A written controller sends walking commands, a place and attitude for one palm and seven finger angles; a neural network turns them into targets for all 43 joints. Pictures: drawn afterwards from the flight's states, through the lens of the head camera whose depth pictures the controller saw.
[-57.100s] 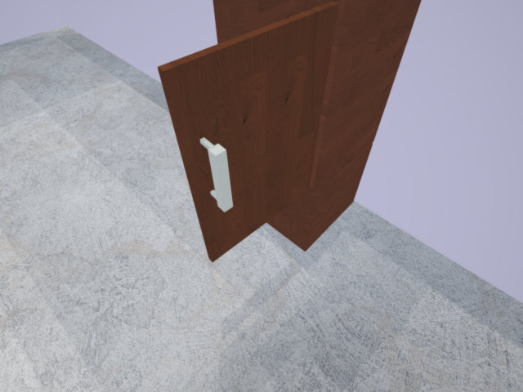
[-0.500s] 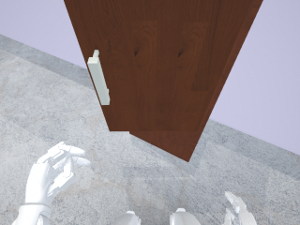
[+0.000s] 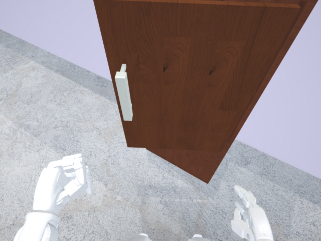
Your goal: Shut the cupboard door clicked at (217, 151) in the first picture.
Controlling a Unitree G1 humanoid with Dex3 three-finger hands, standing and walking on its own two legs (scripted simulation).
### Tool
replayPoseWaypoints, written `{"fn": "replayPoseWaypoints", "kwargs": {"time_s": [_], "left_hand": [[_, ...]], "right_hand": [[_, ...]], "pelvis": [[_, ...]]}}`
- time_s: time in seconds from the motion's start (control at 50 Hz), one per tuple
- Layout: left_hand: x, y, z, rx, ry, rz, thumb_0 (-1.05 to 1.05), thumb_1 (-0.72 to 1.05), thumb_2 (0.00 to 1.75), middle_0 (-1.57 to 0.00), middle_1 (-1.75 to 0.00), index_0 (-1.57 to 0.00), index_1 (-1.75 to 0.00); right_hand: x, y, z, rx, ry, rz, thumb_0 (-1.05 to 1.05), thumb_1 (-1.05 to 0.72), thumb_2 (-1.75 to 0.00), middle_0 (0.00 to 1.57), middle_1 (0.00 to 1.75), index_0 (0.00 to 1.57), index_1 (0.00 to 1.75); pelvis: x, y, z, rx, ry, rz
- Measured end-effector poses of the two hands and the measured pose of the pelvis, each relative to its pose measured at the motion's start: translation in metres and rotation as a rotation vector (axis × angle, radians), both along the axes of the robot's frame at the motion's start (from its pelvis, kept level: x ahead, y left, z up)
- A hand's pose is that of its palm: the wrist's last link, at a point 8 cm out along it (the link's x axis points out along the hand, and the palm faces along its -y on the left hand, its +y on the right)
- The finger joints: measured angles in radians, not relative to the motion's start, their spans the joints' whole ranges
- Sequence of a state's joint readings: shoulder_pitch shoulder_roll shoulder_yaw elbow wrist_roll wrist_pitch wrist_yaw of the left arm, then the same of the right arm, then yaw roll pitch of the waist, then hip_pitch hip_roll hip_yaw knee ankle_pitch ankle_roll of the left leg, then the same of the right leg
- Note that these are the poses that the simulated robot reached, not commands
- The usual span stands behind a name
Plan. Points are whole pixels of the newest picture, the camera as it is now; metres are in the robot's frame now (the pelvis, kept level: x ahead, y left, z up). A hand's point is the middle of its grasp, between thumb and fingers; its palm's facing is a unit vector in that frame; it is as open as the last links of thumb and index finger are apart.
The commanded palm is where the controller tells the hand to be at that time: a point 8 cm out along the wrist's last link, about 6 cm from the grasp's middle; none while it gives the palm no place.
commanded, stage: raise the hand and make a fist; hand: left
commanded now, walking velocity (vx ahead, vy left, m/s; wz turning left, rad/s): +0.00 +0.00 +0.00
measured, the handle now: (126, 93) +0.49 +0.15 +0.07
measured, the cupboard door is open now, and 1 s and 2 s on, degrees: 29 29 29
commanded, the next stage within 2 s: bring the fist close to the handle in 0.56 s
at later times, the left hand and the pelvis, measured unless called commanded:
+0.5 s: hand (90, 178) +0.23 +0.17 +0.08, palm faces +0.03 -1.00 -0.04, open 3.1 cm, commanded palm +0.20 +0.22 +0.08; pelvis +0.00 -0.01 +0.01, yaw +0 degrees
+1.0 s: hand (110, 158) +0.28 +0.14 +0.08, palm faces +0.00 -1.00 -0.03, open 3.1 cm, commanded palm +0.26 +0.20 +0.08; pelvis -0.01 -0.02 +0.01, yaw +0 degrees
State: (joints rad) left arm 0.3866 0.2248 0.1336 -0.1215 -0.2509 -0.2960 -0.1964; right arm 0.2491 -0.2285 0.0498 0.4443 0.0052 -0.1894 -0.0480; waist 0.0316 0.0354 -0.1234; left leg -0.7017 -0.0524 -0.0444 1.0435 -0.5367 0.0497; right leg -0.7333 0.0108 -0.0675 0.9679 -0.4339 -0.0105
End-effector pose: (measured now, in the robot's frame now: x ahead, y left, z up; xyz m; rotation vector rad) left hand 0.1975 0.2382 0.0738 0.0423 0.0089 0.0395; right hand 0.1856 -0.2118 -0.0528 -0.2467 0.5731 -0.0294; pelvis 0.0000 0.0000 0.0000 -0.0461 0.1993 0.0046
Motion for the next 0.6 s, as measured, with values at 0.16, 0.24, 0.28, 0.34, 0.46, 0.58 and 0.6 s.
{"fn": "replayPoseWaypoints", "kwargs": {"time_s": [0.16, 0.24, 0.28, 0.34, 0.46, 0.58, 0.6], "left_hand": [[0.009, 0.002, 0.008, 0.003, 0.004, -0.004, 0.02, 0.9, 0.9, -1.29, -1.48, -1.29, -1.49], [0.013, 0.001, 0.012, -0.001, 0.0, -0.007, 0.02, 0.9, 0.9, -1.3, -1.49, -1.3, -1.5], [0.013, -0.001, 0.012, -0.003, 0.0, -0.008, 0.02, 0.9, 0.9, -1.3, -1.49, -1.3, -1.5], [0.013, -0.005, 0.011, -0.003, 0.007, -0.012, 0.02, 0.9, 0.9, -1.3, -1.49, -1.3, -1.5], [0.009, -0.011, 0.01, -0.002, 0.001, -0.008, 0.02, 0.9, 0.9, -1.3, -1.49, -1.3, -1.5], [0.006, -0.017, 0.01, -0.001, -0.002, -0.006, 0.02, 0.9, 0.9, -1.3, -1.5, -1.3, -1.5], [0.005, -0.017, 0.009, -0.002, -0.001, -0.006, 0.02, 0.9, 0.9, -1.3, -1.5, -1.3, -1.5]], "right_hand": [[-0.014, -0.008, -0.004, -0.003, 0.051, -0.022, 0.01, -0.9, -0.9, 0.21, 0.3, 0.21, 0.3], [-0.022, -0.017, -0.004, -0.011, 0.07, -0.044, 0.01, -0.9, -0.9, 0.21, 0.3, 0.21, 0.3], [-0.025, -0.022, -0.004, -0.015, 0.074, -0.053, 0.01, -0.9, -0.9, 0.2, 0.3, 0.21, 0.3], [-0.029, -0.028, -0.004, -0.021, 0.077, -0.064, 0.01, -0.9, -0.9, 0.2, 0.3, 0.21, 0.3], [-0.03, -0.036, -0.004, -0.024, 0.07, -0.072, 0.01, -0.9, -0.9, 0.2, 0.3, 0.21, 0.3], [-0.027, -0.038, -0.005, -0.013, 0.056, -0.064, 0.01, -0.9, -0.9, 0.2, 0.3, 0.21, 0.3], [-0.027, -0.037, -0.005, -0.011, 0.054, -0.063, 0.01, -0.9, -0.9, 0.2, 0.3, 0.21, 0.3]], "pelvis": [[0.002, -0.003, 0.005, 0.003, -0.015, 0.0], [0.003, -0.005, 0.008, 0.007, -0.02, -0.003], [0.003, -0.006, 0.009, 0.009, -0.021, -0.004], [0.003, -0.008, 0.009, 0.013, -0.022, -0.007], [0.0, -0.013, 0.008, 0.019, -0.025, -0.009], [-0.003, -0.017, 0.007, 0.022, -0.028, -0.009], [-0.003, -0.018, 0.007, 0.023, -0.028, -0.009]]}}
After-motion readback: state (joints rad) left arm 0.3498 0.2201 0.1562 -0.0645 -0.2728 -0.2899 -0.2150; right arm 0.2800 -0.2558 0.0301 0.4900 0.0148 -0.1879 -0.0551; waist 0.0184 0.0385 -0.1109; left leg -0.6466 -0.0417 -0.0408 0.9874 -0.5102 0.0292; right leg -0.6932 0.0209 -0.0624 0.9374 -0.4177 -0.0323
